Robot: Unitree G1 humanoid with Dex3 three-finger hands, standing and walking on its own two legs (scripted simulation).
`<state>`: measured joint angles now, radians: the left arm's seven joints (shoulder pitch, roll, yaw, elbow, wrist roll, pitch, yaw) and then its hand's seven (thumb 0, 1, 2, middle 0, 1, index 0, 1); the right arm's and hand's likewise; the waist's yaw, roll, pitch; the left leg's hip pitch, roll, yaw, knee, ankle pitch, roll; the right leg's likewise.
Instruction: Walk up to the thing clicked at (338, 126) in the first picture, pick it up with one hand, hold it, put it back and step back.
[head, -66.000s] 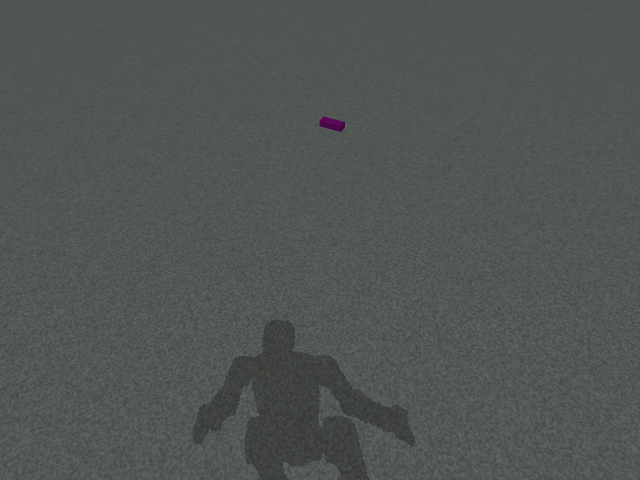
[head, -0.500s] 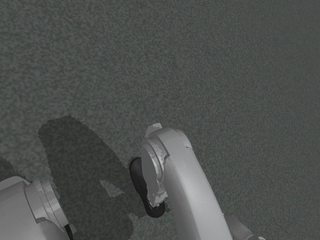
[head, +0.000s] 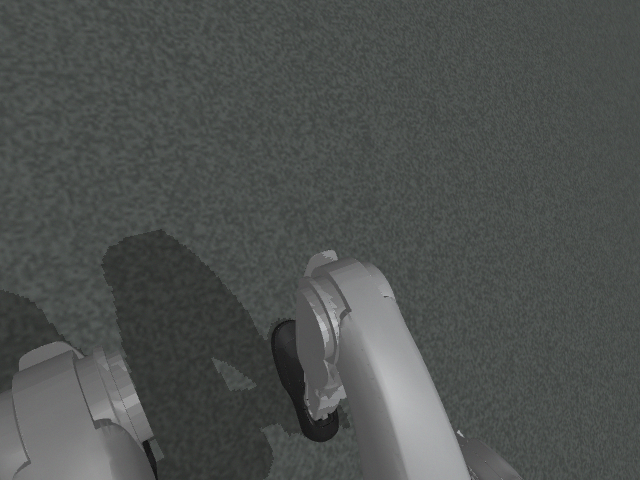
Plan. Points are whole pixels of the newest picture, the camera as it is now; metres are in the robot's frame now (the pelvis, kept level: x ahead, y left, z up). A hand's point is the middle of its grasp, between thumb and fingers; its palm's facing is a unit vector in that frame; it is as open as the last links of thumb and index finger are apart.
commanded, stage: withdraw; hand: left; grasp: from above
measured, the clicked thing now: out of the picture +0.47 +0.36 -0.29
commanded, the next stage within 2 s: home in 0.64 s
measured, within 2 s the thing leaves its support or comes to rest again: neither
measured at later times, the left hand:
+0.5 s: hand out of the picture +0.44 +0.37 -0.10, palm faces -0.47 -0.12 -0.88, open 13.3 cm
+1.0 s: hand out of the picture +0.43 +0.39 -0.09, palm faces -0.38 -0.19 -0.91, open 11.3 cm
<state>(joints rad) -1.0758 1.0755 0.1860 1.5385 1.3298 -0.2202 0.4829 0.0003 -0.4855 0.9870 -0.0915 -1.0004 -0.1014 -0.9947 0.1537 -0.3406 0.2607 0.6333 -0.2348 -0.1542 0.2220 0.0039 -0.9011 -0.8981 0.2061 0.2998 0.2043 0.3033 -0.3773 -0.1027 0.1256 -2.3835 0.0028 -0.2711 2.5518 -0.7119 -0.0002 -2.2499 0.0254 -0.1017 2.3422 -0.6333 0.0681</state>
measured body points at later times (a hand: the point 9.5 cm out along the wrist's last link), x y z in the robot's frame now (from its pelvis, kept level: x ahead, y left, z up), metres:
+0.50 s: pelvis -0.02 +0.00 +0.04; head +0.22 +0.11 +0.41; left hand +0.46 +0.38 -0.05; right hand +0.09 -0.28 -0.04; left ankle +0.06 +0.12 -0.27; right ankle +0.13 -0.14 -0.27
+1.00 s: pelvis -0.01 +0.00 +0.05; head +0.23 +0.10 +0.42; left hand +0.45 +0.40 -0.04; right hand +0.06 -0.26 -0.05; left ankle +0.06 +0.12 -0.27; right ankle +0.13 -0.14 -0.27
